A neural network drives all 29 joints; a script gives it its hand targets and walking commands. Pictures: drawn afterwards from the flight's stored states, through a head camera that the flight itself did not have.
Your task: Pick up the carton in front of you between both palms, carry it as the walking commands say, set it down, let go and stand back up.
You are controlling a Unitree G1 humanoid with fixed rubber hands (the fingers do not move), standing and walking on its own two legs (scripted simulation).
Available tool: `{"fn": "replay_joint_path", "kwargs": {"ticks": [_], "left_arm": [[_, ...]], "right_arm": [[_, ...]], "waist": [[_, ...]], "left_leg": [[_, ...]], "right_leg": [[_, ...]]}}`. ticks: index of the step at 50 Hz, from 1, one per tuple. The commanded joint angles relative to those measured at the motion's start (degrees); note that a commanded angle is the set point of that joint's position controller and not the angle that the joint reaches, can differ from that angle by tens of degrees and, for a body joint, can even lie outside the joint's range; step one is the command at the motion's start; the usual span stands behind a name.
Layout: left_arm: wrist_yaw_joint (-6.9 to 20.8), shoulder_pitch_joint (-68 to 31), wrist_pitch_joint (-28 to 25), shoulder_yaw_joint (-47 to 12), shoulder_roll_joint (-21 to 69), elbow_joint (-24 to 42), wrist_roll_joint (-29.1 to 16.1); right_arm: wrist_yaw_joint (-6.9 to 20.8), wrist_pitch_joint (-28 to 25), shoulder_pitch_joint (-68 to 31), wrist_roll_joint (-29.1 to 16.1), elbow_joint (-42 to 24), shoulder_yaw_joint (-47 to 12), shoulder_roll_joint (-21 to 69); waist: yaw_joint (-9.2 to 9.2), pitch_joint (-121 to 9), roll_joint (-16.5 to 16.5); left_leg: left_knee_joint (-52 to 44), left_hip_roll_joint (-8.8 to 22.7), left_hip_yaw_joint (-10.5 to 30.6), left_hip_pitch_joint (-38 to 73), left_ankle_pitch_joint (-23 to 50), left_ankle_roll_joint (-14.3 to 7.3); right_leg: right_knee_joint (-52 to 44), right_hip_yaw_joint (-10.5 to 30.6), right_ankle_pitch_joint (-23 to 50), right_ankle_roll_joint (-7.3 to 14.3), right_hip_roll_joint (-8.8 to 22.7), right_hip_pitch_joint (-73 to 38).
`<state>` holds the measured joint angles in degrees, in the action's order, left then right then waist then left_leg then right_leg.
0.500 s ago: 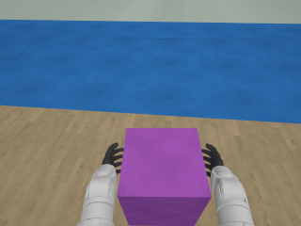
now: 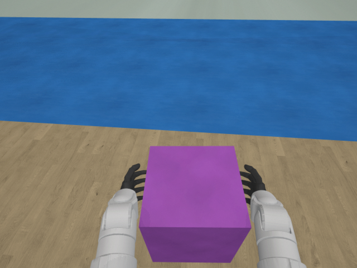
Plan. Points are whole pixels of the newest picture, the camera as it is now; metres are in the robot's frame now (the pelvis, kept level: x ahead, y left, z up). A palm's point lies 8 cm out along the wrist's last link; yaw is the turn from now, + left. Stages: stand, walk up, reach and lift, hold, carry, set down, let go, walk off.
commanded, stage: reach and lift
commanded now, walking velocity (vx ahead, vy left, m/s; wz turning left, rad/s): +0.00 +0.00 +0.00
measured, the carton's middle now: (191, 206) +0.31 +0.00 -0.04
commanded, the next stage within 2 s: hold in 0.44 s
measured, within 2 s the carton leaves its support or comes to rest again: neither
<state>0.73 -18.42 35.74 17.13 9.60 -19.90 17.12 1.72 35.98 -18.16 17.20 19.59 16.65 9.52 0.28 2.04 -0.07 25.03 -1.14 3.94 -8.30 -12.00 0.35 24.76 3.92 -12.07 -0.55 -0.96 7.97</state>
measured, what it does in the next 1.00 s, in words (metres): stands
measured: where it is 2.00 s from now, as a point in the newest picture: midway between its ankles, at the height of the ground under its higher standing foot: (192, 229)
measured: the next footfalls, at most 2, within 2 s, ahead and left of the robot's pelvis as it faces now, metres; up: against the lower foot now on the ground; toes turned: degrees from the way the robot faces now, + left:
right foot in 1.42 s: +0.33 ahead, -0.13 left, +0.00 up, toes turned -12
left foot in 1.82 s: +0.67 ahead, +0.08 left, +0.00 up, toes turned +13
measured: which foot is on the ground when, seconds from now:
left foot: down 0.00-1.00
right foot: down 0.00-1.00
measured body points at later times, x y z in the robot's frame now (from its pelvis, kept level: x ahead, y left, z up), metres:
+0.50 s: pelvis +0.01 +0.00 +0.00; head -0.02 +0.00 +0.45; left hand +0.31 +0.15 +0.03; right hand +0.31 -0.15 +0.03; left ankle +0.02 +0.12 -0.74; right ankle +0.02 -0.13 -0.74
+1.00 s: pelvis +0.03 -0.01 -0.01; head -0.02 -0.02 +0.44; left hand +0.33 +0.14 +0.07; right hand +0.33 -0.17 +0.06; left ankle +0.02 +0.12 -0.74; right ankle +0.02 -0.13 -0.74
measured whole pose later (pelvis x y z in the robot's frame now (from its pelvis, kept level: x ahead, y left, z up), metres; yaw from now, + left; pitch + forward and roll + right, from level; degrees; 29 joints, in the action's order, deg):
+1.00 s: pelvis +0.03 -0.01 -0.01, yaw +0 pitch +1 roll +0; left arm -2.0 -13.1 51.7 9.3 7.3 -2.9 9.8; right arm -2.1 52.5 -11.6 10.5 0.8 8.2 7.3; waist -0.3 -10.0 -1.2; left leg 34.7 1.1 2.3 -16.4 -22.3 0.6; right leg 30.3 -0.5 -16.7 0.2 -0.2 14.6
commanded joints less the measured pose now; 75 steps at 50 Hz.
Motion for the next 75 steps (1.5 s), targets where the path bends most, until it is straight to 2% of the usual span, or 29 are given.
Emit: {"fn": "replay_joint_path", "kwargs": {"ticks": [1, 11, 21, 28, 33, 37, 38, 40, 41, 44, 46, 48, 50, 51, 52, 53, 56, 57, 58, 59, 60, 61, 63, 67, 70, 71, 72, 73, 75], "left_arm": [[13.0, -26.6, -0.8, -31.9, 53.5, 0.8, -13.0], [12.6, -22.4, 0.6, -33.6, 52.7, 4.8, -14.3], [12.6, -22.3, 1.9, -34.1, 51.8, 6.8, -14.9], [11.9, -19.5, 4.8, -37.7, 50.6, 13.0, -17.0], [12.1, -20.3, 6.5, -34.4, 48.4, 10.5, -15.0], [12.7, -24.3, 6.1, -35.0, 50.0, 10.5, -15.8], [12.6, -26.5, 6.3, -36.4, 51.1, 10.4, -17.1], [12.3, -27.7, 6.6, -38.0, 51.1, 12.2, -18.5], [12.2, -28.5, 6.8, -38.7, 51.4, 13.2, -19.1], [11.4, -27.6, 9.1, -42.4, 50.6, 16.8, -21.8], [11.0, -26.7, 11.8, -44.6, 49.7, 18.6, -23.6], [10.5, -27.5, 15.1, -46.2, 48.4, 20.6, -25.4], [9.8, -25.6, 18.8, -46.6, 46.2, 21.6, -26.9], [9.2, -24.4, 20.6, -46.7, 45.7, 22.8, -27.4], [8.7, -24.4, 22.1, -47.0, 45.2, 25.3, -27.8], [8.3, -24.5, 23.6, -47.6, 45.1, 28.0, -28.6], [7.7, -23.3, 27.2, -49.9, 46.6, 34.6, -31.7], [7.7, -21.0, 28.3, -50.5, 47.1, 35.4, -32.2], [7.9, -19.4, 29.4, -50.7, 47.1, 36.2, -32.6], [8.4, -20.1, 30.7, -51.3, 47.8, 37.8, -33.7], [8.9, -21.3, 31.8, -51.9, 47.8, 38.7, -34.4], [9.5, -21.7, 32.3, -52.0, 48.7, 39.0, -34.9], [10.1, -20.1, 33.0, -51.5, 48.9, 39.7, -35.6], [9.0, -20.0, 33.8, -51.3, 47.9, 42.6, -35.7], [8.1, -16.4, 34.6, -49.7, 46.0, 41.7, -34.3], [7.9, -15.2, 35.0, -48.8, 45.3, 40.9, -33.4], [7.6, -14.1, 35.2, -47.7, 43.8, 39.5, -32.0], [7.4, -15.0, 35.4, -47.1, 44.2, 38.4, -31.4], [7.3, -18.1, 35.8, -48.2, 46.6, 40.4, -32.5]], "right_arm": [[12.4, -1.2, -26.9, -12.7, -1.0, -31.3, 52.5], [11.9, 0.2, -22.8, -14.0, -5.3, -33.0, 51.8], [11.8, 1.6, -22.7, -14.6, -7.3, -33.7, 51.4], [11.0, 4.6, -20.0, -16.9, -13.3, -37.6, 50.9], [11.0, 6.2, -20.3, -15.0, -10.5, -34.0, 48.6], [11.5, 5.8, -24.4, -15.6, -10.6, -34.7, 50.2], [11.6, 5.8, -26.7, -16.3, -9.9, -35.8, 50.3], [11.3, 6.0, -27.7, -18.1, -12.4, -37.9, 50.7], [11.1, 6.3, -28.7, -18.7, -13.6, -38.5, 50.9], [9.8, 8.7, -26.0, -20.6, -16.6, -41.4, 50.1], [8.8, 11.6, -24.8, -22.0, -19.3, -43.4, 48.4], [8.1, 15.1, -25.8, -23.9, -22.6, -45.5, 46.7], [7.7, 18.9, -27.1, -26.3, -24.8, -47.4, 45.9], [7.7, 20.7, -28.3, -27.9, -26.1, -48.4, 46.1], [7.9, 22.2, -29.3, -29.9, -27.3, -49.7, 47.3], [8.0, 23.5, -28.9, -31.7, -28.4, -50.6, 48.0], [7.7, 26.5, -24.7, -34.3, -31.8, -51.5, 49.3], [7.5, 27.6, -21.8, -34.3, -32.5, -51.2, 49.5], [7.2, 28.7, -19.1, -33.7, -33.5, -50.6, 48.8], [6.8, 29.3, -16.7, -32.1, -33.4, -49.7, 47.9], [6.4, 30.0, -16.1, -31.0, -34.5, -49.1, 47.4], [6.1, 30.7, -16.8, -30.7, -37.0, -49.4, 47.5], [5.9, 31.8, -17.8, -31.7, -40.4, -50.1, 50.0], [6.1, 33.2, -20.8, -34.4, -44.2, -51.8, 48.4], [6.5, 34.4, -19.1, -35.0, -43.7, -51.8, 46.3], [6.6, 34.8, -18.6, -35.1, -43.5, -51.6, 45.2], [6.9, 35.7, -20.2, -35.5, -44.6, -51.6, 43.8], [7.2, 36.4, -23.1, -36.2, -44.2, -51.7, 43.8], [7.9, 36.5, -23.1, -36.6, -42.0, -51.2, 46.1]], "waist": [[-0.01, -16.6, -0.2], [-0.07, -16.2, -0.1], [-0.15, -14.9, 0.1], [-0.34, -16.4, 0.1], [-0.16, -9.0, 0.0], [-0.12, -10.5, -0.1], [-0.39, -15.9, -1.0], [-0.27, -13.8, -1.3], [-0.04, -12.8, -2.0], [0.1, -17.8, -6.2], [-0.04, -18.5, -7.3], [-0.25, -16.9, -2.5], [-1.5, -14.1, 13.5], [-1.69, -11.3, 13.7], [-1.73, -11.4, 11.4], [-1.64, -13.3, 9.0], [-1.15, -19.2, 7.4], [-0.88, -21.5, 5.9], [0.13, -23.3, 0.1], [1.01, -23.1, -14.4], [1.47, -19.1, -16.1], [1.71, -16.6, -11.6], [1.78, -17.6, -5.6], [0.99, -18.8, -8.6], [-0.49, -21.1, -4.4], [-1.32, -23.8, -0.4], [-2.4, -24.6, 13.8], [-2.56, -22.6, 18.0], [-1.98, -21.3, 6.6]], "left_leg": [[-4.1, -4.1, 0.0, 5.3, 9.5, 0.0], [-5.0, -4.3, 0.5, 7.2, 14.5, 0.1], [-5.7, -4.3, 0.4, 7.2, 12.8, 0.1], [-6.7, -4.3, 0.7, 9.8, 16.2, 0.2], [-8.0, -4.0, 0.0, 6.7, 6.5, -0.2], [-7.4, -3.8, 0.0, 6.3, 4.5, -0.3], [-3.7, 6.3, 0.1, 1.1, -5.2, -0.5], [-6.6, 5.7, 2.2, -5.0, -29.8, -1.2], [-7.0, 5.8, 2.4, -6.2, -31.7, -1.4], [-7.8, 9.2, 6.5, -5.2, -24.2, -3.4], [-8.4, 10.3, 7.6, -7.4, -27.4, -4.6], [-2.9, 7.4, 2.5, -13.4, -26.5, -2.9], [17.5, 1.1, -8.6, -26.9, -17.6, 0.8], [18.3, 3.0, -8.4, -31.2, -16.1, 0.6], [15.6, 4.2, -8.1, -29.9, -15.9, 0.0], [12.0, 3.7, -9.2, -26.2, -14.9, -0.1], [-2.0, 0.0, -15.1, -6.2, -3.8, 0.5], [-3.2, 2.0, -13.6, 3.9, -2.4, 0.3], [-6.5, 8.5, -4.6, 13.7, -8.1, -1.8], [-10.2, 20.1, 14.2, 20.8, -14.8, -7.6], [-11.0, 25.5, 22.3, 22.1, -9.7, -12.9], [-10.8, 25.9, 21.3, 20.7, -2.7, -14.4], [-11.5, 24.2, 14.0, 19.4, -0.7, -12.4], [-11.0, 17.2, -2.0, 9.3, 1.9, -6.8], [0.5, 12.2, -12.1, -5.2, 2.3, -3.1], [11.0, 10.1, -15.8, -12.8, 2.9, -1.2], [28.2, 3.9, -17.5, -24.3, -6.7, 2.2], [37.3, 1.9, -11.9, -34.9, -17.6, 1.4], [45.3, 7.6, -6.1, -39.2, -15.7, -1.2]], "right_leg": [[-4.0, 0.1, 9.2, 0.6, -4.3, -4.8], [-4.9, 0.5, 14.2, 0.3, -4.5, -7.0], [-5.4, 0.4, 12.9, 0.2, -4.4, -7.2], [-6.6, 0.8, 16.5, 0.0, -4.3, -9.8], [-8.0, 0.4, 6.5, 0.5, -4.0, -6.5], [-7.3, 0.2, 4.7, 0.7, -3.9, -6.3], [-2.9, -0.8, -4.9, 0.7, 6.0, -0.7], [-3.6, 0.2, -27.8, 1.1, 3.9, 5.8], [-2.0, -0.8, -28.3, 0.8, 3.2, 7.6], [7.3, -6.2, -12.3, 0.0, 0.7, 7.0], [5.3, -8.2, -12.8, -0.1, -0.2, 6.4], [-1.5, -2.9, -17.9, 1.2, 3.7, 3.0], [-14.5, 18.8, -29.8, 6.8, 16.9, -3.9], [-16.4, 24.3, -27.3, 9.9, 20.6, -3.9], [-15.4, 22.3, -21.6, 11.2, 20.6, -3.1], [-14.0, 17.3, -16.3, 10.4, 19.2, -2.7], [-6.3, 1.2, -11.9, 6.1, 11.3, 3.6], [-1.8, -2.5, -13.4, 4.9, 9.3, 9.3], [7.8, -6.5, -14.5, 3.3, 7.1, 17.6], [20.9, -11.6, -15.3, 0.7, 3.8, 30.1], [23.7, -11.0, -19.6, 0.9, 3.2, 38.9], [25.8, -8.7, -20.9, 1.6, 4.9, 41.2], [23.4, -8.3, -19.2, 1.6, 6.2, 39.9], [9.8, -14.0, -5.4, 0.7, 3.2, 23.3], [1.4, -19.6, 2.3, 1.3, 0.3, -2.5], [0.7, -13.8, -2.3, 2.6, 4.8, -13.6], [-10.4, 13.4, -14.4, 8.0, 19.4, -19.0], [-13.4, 26.2, -10.3, 14.0, 26.8, -22.2], [-10.7, 19.5, -0.5, 14.2, 25.6, -19.0]]}}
